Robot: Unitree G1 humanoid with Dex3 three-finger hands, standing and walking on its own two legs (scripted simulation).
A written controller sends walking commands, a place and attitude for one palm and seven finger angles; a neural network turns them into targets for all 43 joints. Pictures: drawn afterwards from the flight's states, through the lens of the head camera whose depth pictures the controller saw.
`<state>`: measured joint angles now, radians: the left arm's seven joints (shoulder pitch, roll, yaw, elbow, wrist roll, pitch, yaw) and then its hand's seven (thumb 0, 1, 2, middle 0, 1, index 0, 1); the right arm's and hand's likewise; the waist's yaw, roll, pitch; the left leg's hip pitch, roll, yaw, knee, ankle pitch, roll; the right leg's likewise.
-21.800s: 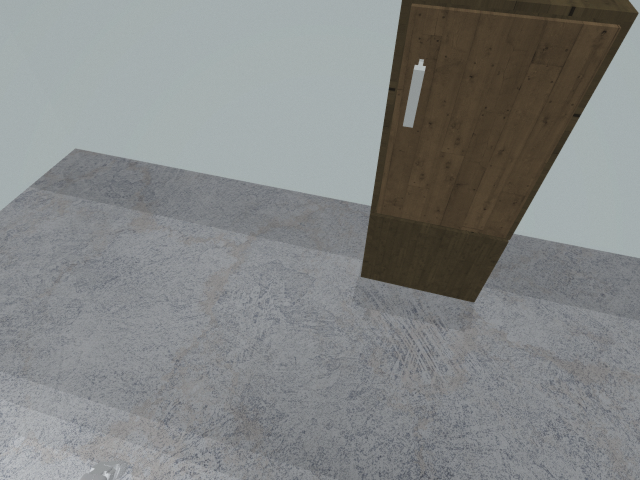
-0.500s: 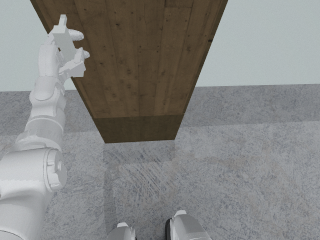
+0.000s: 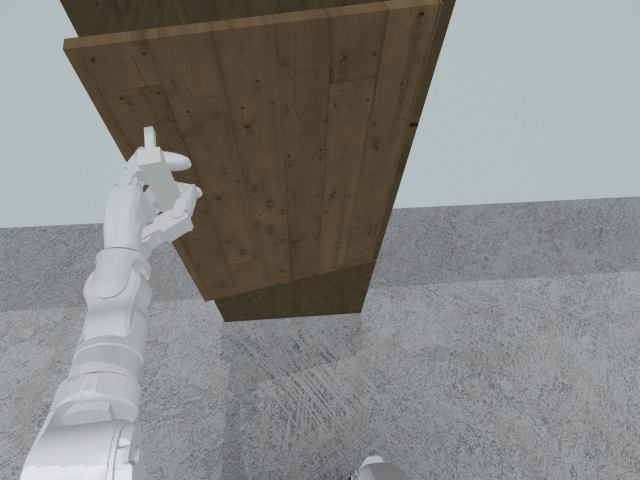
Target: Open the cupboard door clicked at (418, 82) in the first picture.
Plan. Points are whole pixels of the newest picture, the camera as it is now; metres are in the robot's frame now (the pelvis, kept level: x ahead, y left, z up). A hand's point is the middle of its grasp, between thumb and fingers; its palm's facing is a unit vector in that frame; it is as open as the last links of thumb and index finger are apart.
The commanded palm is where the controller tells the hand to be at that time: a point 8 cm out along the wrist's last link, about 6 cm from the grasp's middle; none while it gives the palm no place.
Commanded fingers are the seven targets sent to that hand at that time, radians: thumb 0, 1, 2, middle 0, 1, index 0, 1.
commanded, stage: pull the door open along its arc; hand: left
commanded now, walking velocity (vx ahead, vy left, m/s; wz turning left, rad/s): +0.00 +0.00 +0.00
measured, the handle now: (166, 182) +0.48 +0.18 +0.07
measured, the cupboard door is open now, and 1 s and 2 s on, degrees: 11 44 45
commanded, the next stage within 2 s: open thumb and fingers to let go in 0.66 s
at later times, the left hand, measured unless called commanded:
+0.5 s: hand (253, 297) +0.31 +0.06 +0.08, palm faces +0.43 -0.90 +0.00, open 6.1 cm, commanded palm +0.24 +0.09 +0.07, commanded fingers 0.00 0.90 0.90 -0.40 -1.35 -0.40 -1.35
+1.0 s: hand (283, 330) +0.27 +0.03 +0.08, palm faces +0.42 -0.91 -0.03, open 7.3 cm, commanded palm +0.22 +0.07 +0.07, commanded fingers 0.00 -0.01 0.51 -0.34 -1.25 -0.34 -1.25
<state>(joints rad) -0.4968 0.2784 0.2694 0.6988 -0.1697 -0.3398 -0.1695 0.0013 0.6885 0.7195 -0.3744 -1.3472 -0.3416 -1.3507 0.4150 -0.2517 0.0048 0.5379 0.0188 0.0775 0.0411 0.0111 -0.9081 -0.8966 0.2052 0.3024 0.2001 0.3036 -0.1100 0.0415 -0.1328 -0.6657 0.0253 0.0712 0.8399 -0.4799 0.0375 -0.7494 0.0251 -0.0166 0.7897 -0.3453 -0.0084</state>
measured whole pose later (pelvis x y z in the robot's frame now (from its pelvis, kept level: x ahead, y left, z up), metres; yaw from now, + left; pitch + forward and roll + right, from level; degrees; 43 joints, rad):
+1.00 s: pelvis -0.02 -0.06 +0.00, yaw +6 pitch +7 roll +1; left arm 0.08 -0.09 -0.24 0.08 0.07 -0.14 0.56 0.01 0.46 0.70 -0.36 -1.31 -0.37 -1.32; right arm 0.17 -0.19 0.00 0.56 -0.06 0.01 0.01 0.02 -0.91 -0.90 0.20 0.30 0.20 0.30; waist -0.01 0.04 -0.10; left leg -0.49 0.01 -0.04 0.80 -0.43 -0.04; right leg -0.56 0.01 -0.12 0.81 -0.38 -0.09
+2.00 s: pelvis -0.04 -0.02 +0.00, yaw +4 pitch +6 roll +0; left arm 0.10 0.01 -0.28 0.05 -0.04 -0.20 0.10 -0.01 -0.51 0.30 -0.16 -0.33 -0.13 -0.33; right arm 0.26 -0.21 0.03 0.49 0.00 -0.05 0.00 0.02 -0.91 -0.90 0.20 0.30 0.20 0.30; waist 0.00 0.04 -0.07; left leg -0.52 -0.02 0.02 0.86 -0.45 0.02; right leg -0.59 -0.03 -0.07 0.85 -0.37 -0.03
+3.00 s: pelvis -0.02 -0.02 -0.02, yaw +5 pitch +10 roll -1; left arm 0.58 0.16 -0.07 -0.35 -0.16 -0.27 -0.14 -0.01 -0.50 0.30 -0.15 -0.30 -0.15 -0.30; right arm 0.28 -0.24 0.01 0.40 0.02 -0.13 -0.03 0.02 -0.91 -0.90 0.20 0.30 0.20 0.30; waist 0.01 0.05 -0.11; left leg -0.65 0.00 -0.02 1.02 -0.54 0.00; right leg -0.70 -0.01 -0.10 0.99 -0.45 -0.04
